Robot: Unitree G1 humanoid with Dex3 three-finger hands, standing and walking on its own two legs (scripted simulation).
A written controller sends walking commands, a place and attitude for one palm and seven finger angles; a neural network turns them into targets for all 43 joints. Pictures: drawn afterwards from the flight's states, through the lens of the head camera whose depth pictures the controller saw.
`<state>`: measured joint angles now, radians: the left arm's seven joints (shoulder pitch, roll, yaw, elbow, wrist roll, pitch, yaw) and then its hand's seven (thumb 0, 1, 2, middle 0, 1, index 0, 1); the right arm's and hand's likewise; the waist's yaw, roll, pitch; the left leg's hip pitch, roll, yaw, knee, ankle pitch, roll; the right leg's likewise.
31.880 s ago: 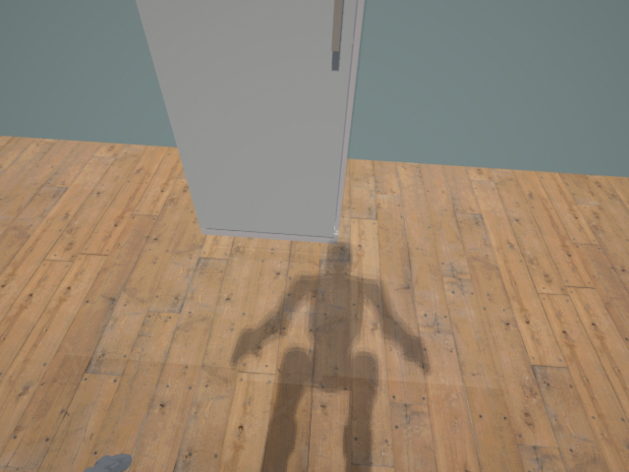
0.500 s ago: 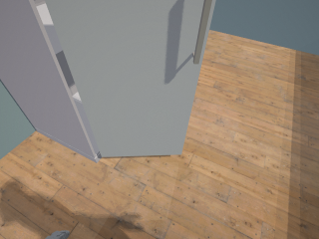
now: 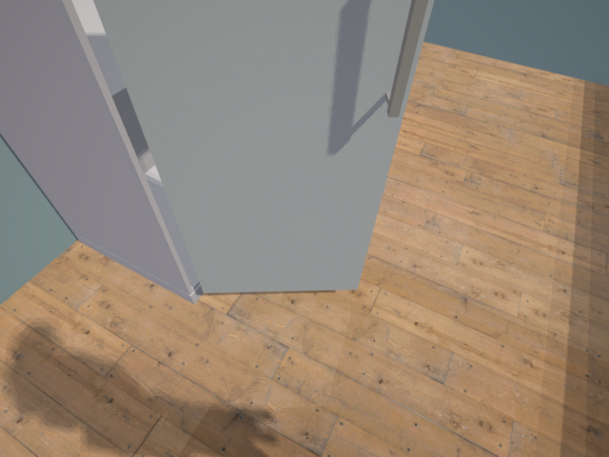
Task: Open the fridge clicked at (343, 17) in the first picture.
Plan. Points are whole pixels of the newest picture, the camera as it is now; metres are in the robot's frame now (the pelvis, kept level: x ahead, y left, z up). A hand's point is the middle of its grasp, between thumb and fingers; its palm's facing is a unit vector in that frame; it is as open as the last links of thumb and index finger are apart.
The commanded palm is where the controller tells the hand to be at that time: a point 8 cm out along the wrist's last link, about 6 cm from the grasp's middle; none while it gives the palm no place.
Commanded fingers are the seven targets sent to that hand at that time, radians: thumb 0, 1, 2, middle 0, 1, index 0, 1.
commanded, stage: look to check the result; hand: right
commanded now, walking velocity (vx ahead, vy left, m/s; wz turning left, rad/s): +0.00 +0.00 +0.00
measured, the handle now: (409, 25) +0.72 -0.11 +0.23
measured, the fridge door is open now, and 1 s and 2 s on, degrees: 60 60 60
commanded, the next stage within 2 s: stand and wait in 0.24 s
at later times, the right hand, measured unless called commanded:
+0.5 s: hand out of the picture +0.10 -0.23 -0.16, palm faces -0.04 +0.94 -0.33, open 7.4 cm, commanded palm none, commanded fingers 0.00 -0.90 -0.90 0.20 0.30 0.20 0.30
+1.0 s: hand out of the picture +0.08 -0.23 -0.16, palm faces -0.05 +0.94 -0.33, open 7.4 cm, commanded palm none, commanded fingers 0.00 -0.90 -0.90 0.20 0.30 0.20 0.30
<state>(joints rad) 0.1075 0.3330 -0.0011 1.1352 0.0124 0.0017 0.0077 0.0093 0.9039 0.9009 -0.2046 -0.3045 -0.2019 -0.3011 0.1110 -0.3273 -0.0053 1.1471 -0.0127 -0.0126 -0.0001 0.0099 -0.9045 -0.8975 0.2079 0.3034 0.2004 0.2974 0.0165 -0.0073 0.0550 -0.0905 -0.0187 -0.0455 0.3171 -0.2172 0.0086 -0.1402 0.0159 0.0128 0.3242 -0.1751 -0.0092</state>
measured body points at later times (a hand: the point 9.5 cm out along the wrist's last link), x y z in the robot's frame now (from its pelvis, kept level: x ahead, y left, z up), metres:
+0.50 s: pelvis +0.01 +0.01 +0.00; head +0.02 +0.02 +0.45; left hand +0.08 +0.31 -0.14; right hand +0.10 -0.28 -0.13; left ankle -0.03 +0.12 -0.75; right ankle +0.00 -0.11 -0.75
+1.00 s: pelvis +0.00 +0.01 +0.00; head +0.02 +0.02 +0.45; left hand +0.06 +0.31 -0.14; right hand +0.09 -0.28 -0.13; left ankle -0.03 +0.12 -0.75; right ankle +0.00 -0.11 -0.75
